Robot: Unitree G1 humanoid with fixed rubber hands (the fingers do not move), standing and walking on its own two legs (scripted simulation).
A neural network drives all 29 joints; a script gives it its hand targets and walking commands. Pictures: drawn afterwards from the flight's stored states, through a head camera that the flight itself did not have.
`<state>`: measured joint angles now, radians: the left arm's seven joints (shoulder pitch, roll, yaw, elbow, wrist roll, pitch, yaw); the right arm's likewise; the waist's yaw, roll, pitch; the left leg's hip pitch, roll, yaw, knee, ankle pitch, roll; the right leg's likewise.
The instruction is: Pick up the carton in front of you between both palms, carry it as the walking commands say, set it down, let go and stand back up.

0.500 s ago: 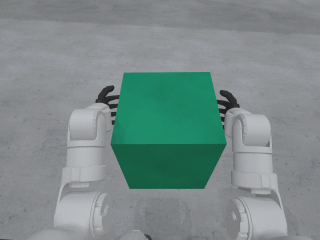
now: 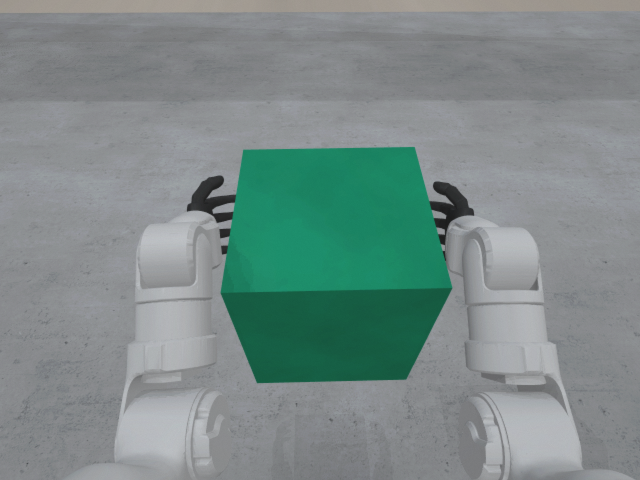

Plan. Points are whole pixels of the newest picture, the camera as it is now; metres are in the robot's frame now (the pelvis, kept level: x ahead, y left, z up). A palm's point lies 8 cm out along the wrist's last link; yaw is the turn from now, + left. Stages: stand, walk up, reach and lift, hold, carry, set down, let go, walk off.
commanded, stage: carry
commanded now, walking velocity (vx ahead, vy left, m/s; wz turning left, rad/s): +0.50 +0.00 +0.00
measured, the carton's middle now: (330, 272) +0.35 -0.02 +0.07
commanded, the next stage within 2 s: none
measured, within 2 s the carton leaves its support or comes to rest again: neither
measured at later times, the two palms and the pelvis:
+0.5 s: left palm (232, 135) +0.68 +0.13 +0.07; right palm (391, 133) +0.67 -0.17 +0.07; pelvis +0.32 -0.01 -0.03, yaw -3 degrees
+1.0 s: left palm (266, 75) +0.92 +0.07 +0.07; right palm (395, 75) +0.91 -0.22 +0.07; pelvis +0.65 -0.07 -0.02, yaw -2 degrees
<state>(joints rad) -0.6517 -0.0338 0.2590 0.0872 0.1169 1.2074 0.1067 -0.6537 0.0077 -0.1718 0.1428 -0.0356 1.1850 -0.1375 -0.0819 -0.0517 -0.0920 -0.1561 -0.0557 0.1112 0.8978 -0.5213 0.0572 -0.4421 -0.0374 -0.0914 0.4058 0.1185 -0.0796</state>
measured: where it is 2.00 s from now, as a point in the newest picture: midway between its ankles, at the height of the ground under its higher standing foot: (324, 241)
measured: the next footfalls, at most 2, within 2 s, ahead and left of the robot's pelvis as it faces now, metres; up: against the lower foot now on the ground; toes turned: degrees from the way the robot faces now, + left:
left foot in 0.48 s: +0.50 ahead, +0.05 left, +0.00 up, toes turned +3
right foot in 0.98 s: +0.80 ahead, -0.17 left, +0.00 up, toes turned -12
